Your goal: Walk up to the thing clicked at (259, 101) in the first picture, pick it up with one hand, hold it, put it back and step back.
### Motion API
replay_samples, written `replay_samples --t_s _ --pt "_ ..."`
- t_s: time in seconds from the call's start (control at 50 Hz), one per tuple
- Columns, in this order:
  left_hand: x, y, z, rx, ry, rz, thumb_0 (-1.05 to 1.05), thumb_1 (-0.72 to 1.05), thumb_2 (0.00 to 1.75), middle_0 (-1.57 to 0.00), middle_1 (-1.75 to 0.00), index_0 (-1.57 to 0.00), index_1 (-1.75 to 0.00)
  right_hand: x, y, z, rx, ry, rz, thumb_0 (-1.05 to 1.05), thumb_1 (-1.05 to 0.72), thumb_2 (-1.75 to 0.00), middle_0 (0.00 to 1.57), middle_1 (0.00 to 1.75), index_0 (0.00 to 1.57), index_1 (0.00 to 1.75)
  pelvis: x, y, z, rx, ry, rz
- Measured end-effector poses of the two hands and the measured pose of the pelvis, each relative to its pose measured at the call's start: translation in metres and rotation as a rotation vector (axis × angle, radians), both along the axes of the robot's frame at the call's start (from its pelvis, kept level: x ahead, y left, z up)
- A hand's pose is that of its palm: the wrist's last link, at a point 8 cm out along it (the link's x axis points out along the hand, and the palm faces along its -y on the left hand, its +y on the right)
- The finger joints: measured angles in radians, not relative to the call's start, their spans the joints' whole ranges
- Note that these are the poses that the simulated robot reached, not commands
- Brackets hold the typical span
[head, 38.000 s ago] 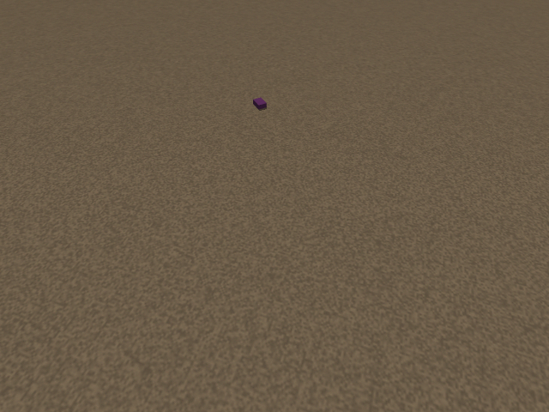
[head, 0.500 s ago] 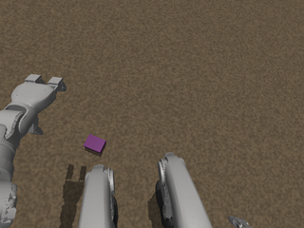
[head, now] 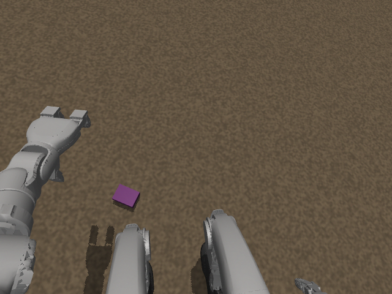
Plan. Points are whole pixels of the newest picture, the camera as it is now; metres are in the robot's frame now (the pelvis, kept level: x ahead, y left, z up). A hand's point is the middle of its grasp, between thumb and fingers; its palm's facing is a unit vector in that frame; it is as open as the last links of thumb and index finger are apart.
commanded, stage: go down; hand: left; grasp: from above
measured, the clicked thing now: (126, 196) +0.43 +0.16 -0.53
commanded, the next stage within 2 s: approach in 0.82 s
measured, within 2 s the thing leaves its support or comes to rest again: neither
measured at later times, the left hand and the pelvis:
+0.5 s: hand (59, 147) +0.44 +0.23 -0.07, palm faces -0.41 +0.08 -0.91, open 13.9 cm; pelvis +0.01 +0.00 +0.02, yaw +0 degrees
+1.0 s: hand (63, 155) +0.42 +0.23 -0.07, palm faces -0.42 +0.07 -0.91, open 13.8 cm; pelvis +0.01 +0.00 +0.03, yaw +0 degrees
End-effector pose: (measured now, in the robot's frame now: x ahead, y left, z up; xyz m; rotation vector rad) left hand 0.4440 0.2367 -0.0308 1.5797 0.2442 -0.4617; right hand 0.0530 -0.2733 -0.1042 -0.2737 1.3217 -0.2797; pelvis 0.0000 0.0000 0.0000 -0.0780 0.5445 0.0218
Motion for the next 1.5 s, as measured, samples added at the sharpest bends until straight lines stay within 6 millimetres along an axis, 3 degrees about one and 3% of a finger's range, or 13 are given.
replay_samples --t_s 0.3,0.56,1.06,1.14,1.24,1.38,1.5 --pt "-0.001 0.001 0.011 -0.001 -0.021 -0.017 0.00 -0.46 0.91 -0.06 -1.04 -0.10 -1.01 0.002 0.011 0.011 0.015 0.000 -0.003 0.00 -0.91 -0.90 0.20 0.30 0.20 0.30 0.005 0.005 0.012 -0.004 -0.015 0.001" --pt "0.000 -0.005 0.021 0.006 -0.018 0.002 0.00 -0.46 0.91 -0.07 -1.02 -0.11 -1.00 0.005 0.006 0.020 0.009 -0.019 -0.008 0.00 -0.92 -0.90 0.20 0.30 0.20 0.30 0.005 0.003 0.021 0.000 -0.024 -0.001" --pt "-0.020 -0.014 0.012 0.006 0.007 -0.004 0.00 -0.44 0.91 -0.08 -1.03 -0.11 -1.00 0.018 0.000 0.022 0.014 -0.039 0.002 0.00 -0.91 -0.90 0.20 0.30 0.20 0.30 0.009 -0.003 0.026 0.013 -0.029 0.000" --pt "-0.026 -0.022 -0.009 -0.003 0.047 -0.016 0.00 -0.43 0.90 -0.07 -1.07 -0.11 -1.03 0.020 -0.003 0.016 0.011 -0.040 0.016 0.00 -0.91 -0.90 0.20 0.30 0.20 0.30 0.009 -0.004 0.019 0.013 -0.017 0.000" --pt "-0.033 -0.036 -0.061 -0.022 0.100 -0.064 0.00 -0.42 0.89 -0.05 -1.10 -0.11 -1.05 0.022 -0.010 -0.007 -0.009 -0.031 0.057 0.00 -0.91 -0.90 0.20 0.30 0.21 0.30 0.003 -0.007 -0.008 0.012 0.017 0.001" --pt "-0.034 -0.057 -0.143 -0.061 0.064 -0.171 0.00 -0.44 0.87 -0.05 -1.09 -0.10 -1.04 0.014 -0.020 -0.067 -0.026 0.012 0.118 0.00 -0.91 -0.90 0.20 0.30 0.20 0.30 -0.010 -0.010 -0.072 0.007 0.075 -0.001" --pt "-0.036 -0.068 -0.204 -0.060 0.006 -0.158 0.00 -0.49 0.89 -0.05 -1.07 -0.09 -1.03 -0.004 -0.014 -0.125 0.012 0.042 0.129 0.00 -0.90 -0.90 0.20 0.30 0.20 0.30 -0.024 -0.013 -0.123 0.011 0.079 0.000"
